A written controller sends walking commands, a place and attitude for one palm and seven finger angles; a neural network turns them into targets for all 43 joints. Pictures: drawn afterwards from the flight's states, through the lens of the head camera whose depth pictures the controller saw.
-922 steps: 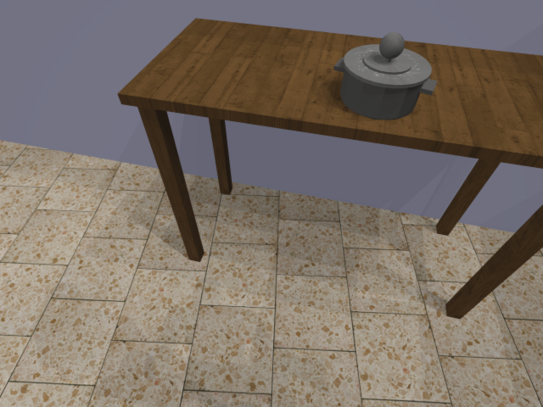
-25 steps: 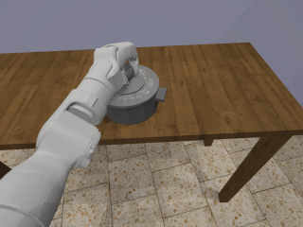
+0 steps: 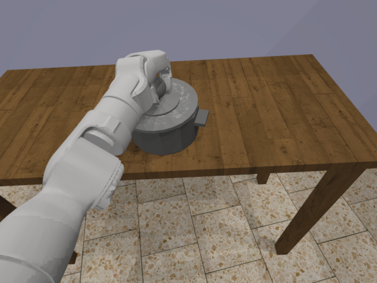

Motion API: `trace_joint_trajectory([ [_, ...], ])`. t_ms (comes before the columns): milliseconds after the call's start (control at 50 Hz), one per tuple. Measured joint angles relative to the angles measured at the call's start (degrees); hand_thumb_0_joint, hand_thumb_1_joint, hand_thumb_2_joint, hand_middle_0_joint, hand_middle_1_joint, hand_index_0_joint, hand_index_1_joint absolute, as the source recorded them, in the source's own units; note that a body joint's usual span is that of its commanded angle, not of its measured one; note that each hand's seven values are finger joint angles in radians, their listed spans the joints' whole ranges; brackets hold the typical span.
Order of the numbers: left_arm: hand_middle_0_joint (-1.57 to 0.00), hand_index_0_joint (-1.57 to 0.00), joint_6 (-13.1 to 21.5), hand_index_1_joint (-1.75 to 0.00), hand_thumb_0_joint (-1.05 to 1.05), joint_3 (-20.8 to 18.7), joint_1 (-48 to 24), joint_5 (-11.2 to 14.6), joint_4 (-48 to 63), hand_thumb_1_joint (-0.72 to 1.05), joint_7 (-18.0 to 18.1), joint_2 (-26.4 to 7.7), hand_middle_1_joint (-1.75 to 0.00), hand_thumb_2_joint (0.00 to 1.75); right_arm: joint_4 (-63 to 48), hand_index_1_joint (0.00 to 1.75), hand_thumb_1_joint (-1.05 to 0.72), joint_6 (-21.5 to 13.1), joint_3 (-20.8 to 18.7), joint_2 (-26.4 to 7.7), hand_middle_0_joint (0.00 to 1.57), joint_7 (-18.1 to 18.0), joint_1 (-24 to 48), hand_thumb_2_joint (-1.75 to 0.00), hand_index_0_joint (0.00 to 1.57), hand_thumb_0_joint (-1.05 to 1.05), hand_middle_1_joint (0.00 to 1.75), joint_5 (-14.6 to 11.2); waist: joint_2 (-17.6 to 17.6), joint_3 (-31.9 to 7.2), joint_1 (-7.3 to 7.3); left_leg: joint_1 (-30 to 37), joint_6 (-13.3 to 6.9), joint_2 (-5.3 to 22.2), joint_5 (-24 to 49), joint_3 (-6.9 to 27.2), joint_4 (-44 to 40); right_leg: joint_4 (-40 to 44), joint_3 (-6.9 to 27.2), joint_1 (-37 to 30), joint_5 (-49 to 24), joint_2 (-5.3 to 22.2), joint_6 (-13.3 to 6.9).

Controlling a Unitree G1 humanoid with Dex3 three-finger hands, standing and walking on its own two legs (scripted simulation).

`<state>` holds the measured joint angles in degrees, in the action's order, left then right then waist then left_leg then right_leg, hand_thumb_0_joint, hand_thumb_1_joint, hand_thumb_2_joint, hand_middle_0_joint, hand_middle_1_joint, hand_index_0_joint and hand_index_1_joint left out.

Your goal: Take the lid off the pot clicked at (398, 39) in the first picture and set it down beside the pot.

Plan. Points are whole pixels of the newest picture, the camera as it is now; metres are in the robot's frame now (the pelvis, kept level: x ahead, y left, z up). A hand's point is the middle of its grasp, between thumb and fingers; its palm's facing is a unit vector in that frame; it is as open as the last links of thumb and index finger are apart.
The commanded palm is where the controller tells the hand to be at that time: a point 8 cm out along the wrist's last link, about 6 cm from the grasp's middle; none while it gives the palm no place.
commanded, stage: lift the lid straight up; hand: left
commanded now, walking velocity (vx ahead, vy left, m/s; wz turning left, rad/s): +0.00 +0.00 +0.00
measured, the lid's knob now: (154, 87) +0.49 +0.07 +0.18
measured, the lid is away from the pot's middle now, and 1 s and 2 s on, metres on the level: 0.01 0.02 0.02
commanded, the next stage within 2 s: move the lid sideways beside the pot in 1.78 s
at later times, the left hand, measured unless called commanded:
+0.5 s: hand (156, 71) +0.46 +0.05 +0.24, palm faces -0.30 -0.09 -0.95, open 7.8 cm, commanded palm +0.47 +0.06 +0.30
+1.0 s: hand (150, 49) +0.48 +0.06 +0.28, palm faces -0.25 -0.14 -0.96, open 7.8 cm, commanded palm +0.47 +0.06 +0.34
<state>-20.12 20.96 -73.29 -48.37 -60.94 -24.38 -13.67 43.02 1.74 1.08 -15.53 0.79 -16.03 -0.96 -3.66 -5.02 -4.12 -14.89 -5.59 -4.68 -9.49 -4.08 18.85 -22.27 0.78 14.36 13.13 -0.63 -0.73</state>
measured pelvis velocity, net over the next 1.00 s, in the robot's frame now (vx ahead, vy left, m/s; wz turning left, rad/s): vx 0.01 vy -0.01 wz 0.00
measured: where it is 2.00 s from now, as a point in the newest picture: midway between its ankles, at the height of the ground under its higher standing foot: outside the picture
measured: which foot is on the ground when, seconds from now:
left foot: down 0.00-1.00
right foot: down 0.00-1.00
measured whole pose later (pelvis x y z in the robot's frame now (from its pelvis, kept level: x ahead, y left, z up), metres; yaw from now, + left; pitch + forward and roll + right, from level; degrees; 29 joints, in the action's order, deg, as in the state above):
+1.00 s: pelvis +0.01 -0.01 +0.00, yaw +0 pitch +6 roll +0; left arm -23.6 18.3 -85.9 -49.1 -64.2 -28.7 -15.3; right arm 43.4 0.0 1.4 -16.4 1.3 -17.2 -0.7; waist -3.8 -5.9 -4.0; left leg -15.2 -5.3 -4.6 -9.8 -3.7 18.6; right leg -22.2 0.6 14.7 13.7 -0.8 -1.1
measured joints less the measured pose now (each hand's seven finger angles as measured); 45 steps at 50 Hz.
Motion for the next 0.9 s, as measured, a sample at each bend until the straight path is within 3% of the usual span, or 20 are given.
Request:
trace_joint_trajectory([
  [220,-0.67,-0.61,-0.7,-0.96,0.0,1.4,-4.9,0.8,-2.8,0.24,-0.9,1.0,-0.97,0.76,0.9,0.3,-0.91,-1.5,0.6,0.3,0.2,-0.1,1.2,-0.9,0.2,0.01,0.3,-0.1,0.3,0.3,0.54,-0.2,0.1,-0.2,0.7,0.6,-0.1,-0.5,-0.7,0.3,-0.1,0.3,-0.1],
  [660,-0.67,-0.61,-2.1,-0.96,0.0,-2.0,-12.9,-1.0,-8.7,0.24,-1.4,0.0,-0.98,0.76,2.4,0.3,-0.91,-2.4,0.7,-0.7,0.2,-0.8,-1.5,-0.9,0.2,0.01,0.3,0.1,0.2,-0.2,-1.6,-1.7,0.2,0.0,0.7,-0.1,-0.5,-0.5,0.1,2.2,-0.2,-0.1,-0.2],
  [900,-0.67,-0.61,-2.9,-0.96,0.0,-2.8,-12.9,-1.4,-5.6,0.24,-2.8,-1.0,-0.98,0.76,1.6,0.3,-0.91,-2.2,0.0,-0.9,0.2,0.5,-2.7,-0.9,0.2,0.01,0.3,0.3,-0.4,-1.4,-0.56,-0.7,0.3,0.1,-0.4,0.1,-0.4,0.0,0.1,0.9,0.6,-0.2,-0.3],
])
